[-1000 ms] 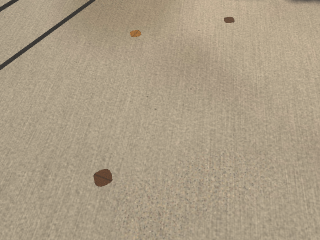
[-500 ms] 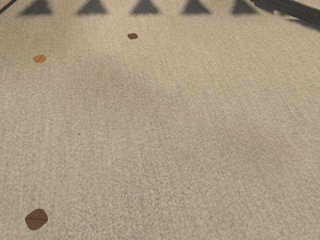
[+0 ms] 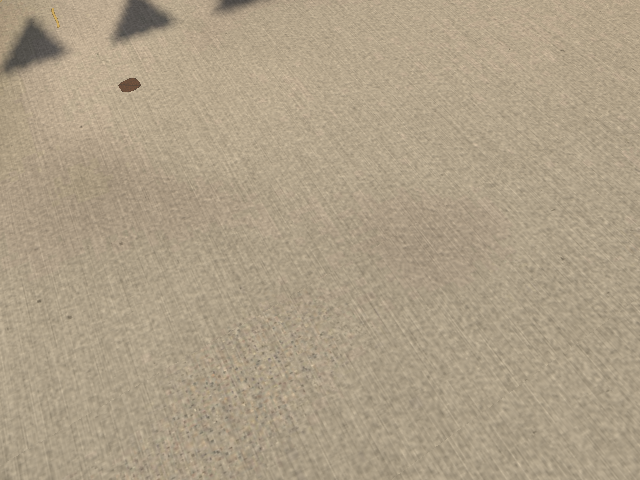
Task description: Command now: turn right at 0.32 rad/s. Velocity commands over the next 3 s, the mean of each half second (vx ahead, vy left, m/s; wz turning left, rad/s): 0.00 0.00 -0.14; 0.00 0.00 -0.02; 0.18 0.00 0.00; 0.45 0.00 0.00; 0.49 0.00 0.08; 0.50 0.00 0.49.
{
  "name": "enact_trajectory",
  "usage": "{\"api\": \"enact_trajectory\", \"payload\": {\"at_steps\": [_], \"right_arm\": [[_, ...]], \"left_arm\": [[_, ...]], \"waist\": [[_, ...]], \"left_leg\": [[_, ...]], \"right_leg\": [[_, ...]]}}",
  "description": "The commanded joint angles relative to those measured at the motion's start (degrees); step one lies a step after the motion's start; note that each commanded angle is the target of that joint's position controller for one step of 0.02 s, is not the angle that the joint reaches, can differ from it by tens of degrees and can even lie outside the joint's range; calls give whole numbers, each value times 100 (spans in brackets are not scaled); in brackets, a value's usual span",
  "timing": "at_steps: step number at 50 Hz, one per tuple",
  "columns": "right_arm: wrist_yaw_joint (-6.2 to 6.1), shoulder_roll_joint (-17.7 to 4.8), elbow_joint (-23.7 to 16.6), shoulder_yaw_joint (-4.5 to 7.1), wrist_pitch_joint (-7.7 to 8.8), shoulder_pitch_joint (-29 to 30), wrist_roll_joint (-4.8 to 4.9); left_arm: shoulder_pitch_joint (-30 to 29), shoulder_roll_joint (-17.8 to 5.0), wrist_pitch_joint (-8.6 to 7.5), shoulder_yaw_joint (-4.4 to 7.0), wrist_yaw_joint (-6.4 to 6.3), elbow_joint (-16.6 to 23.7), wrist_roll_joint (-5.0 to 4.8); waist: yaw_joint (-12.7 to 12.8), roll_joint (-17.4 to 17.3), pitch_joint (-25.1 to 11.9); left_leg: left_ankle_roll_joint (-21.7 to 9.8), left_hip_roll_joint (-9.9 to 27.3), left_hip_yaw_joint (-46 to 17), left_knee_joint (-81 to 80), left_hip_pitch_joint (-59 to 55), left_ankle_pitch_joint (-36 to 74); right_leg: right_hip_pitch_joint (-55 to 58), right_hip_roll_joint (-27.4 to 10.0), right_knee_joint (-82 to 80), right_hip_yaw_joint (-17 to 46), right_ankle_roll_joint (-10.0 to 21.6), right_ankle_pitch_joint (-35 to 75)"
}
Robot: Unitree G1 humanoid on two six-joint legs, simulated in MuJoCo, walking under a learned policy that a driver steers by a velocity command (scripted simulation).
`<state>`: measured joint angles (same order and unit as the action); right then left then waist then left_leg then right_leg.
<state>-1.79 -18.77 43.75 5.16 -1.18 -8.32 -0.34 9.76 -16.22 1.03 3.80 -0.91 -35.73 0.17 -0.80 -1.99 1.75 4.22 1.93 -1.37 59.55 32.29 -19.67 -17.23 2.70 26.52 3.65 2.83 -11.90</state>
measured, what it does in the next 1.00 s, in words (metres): steps on the spot: left foot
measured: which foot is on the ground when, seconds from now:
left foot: up 0.00-0.16, down 0.18-1.00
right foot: down 0.00-1.00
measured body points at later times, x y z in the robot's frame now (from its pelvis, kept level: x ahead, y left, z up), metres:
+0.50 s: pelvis +0.02 +0.03 -0.01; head +0.03 +0.03 +0.44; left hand +0.15 +0.29 -0.12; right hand +0.16 -0.22 -0.11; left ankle +0.02 +0.15 -0.74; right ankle +0.02 -0.09 -0.74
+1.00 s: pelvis +0.03 +0.05 -0.01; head +0.04 +0.05 +0.44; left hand +0.15 +0.30 -0.13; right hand +0.14 -0.20 -0.12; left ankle +0.02 +0.15 -0.74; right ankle +0.02 -0.09 -0.74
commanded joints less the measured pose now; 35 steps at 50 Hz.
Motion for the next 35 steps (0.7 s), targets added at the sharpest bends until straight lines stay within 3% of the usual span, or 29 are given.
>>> {"api": "enact_trajectory", "payload": {"at_steps": [1, 6, 8, 9, 10, 11, 12, 15, 22, 35], "right_arm": [[32, -234, -400, -1, 57, 57, 0], [121, -263, -493, -14, 106, 54, 34], [169, -150, -446, -58, 168, -198, -39], [156, -377, -470, -34, 198, -345, -130], [136, -798, -527, 43, 203, -254, -149], [161, -479, -457, -32, 208, -56, -115], [187, -174, -568, -119, 229, 228, -99], [174, -268, -576, -111, 315, 44, -70], [113, -120, -674, -172, 285, -137, -40], [174, 25, -706, -203, 310, -191, -20]], "left_arm": [[-149, -819, -72, 202, -57, 337, 30], [-165, -704, -51, 99, 42, 222, 49], [-155, -483, -72, -4, 55, 134, 15], [73, -313, -117, -59, 52, 77, 79], [474, -324, -175, -38, 81, 27, 145], [400, -313, -186, -40, 60, 39, 139], [186, -456, -159, -8, 44, -4, 129], [-36, -435, -33, 24, 27, -6, 98], [131, -247, -106, 24, 40, -193, 51], [266, -242, -65, 61, -71, -383, 36]], "waist": [[61, 997, -778], [118, 1034, -551], [-121, 836, -539], [-22, 466, -715], [374, -470, -722], [421, -1022, -799], [343, -811, -567], [108, -337, -328], [21, 169, -354], [75, 205, -319]], "left_leg": [[15, 100, -117, -816, -295, 120], [-161, -19, 40, -2116, -1205, 9], [-320, -16, 68, -3506, -2120, 1243], [-466, 471, -432, -3575, -2704, 2270], [-817, 1028, -879, -3394, -2783, 2980], [-1181, 1137, -1152, -3633, -2040, 1934], [-1036, 840, -948, -3694, -1759, 1225], [-644, 426, -467, -3500, -1730, 740], [-641, 261, -281, -3213, -2003, 1095], [-638, 149, -199, -3219, -1958, 1334]], "right_leg": [[628, -1345, -584, 1120, 1051, 1576], [195, -1317, -439, 1428, 1022, 846], [-73, -1061, -240, 1328, 671, 656], [-289, -765, 44, 1151, 314, 129], [-511, -211, 448, 609, 7, -623], [46, -199, 373, 292, -220, -742], [288, -273, 270, 319, -279, -433], [203, -279, 211, 461, -135, 67], [158, -325, 167, 526, -145, 436], [477, -383, 198, 552, -232, 791]]}}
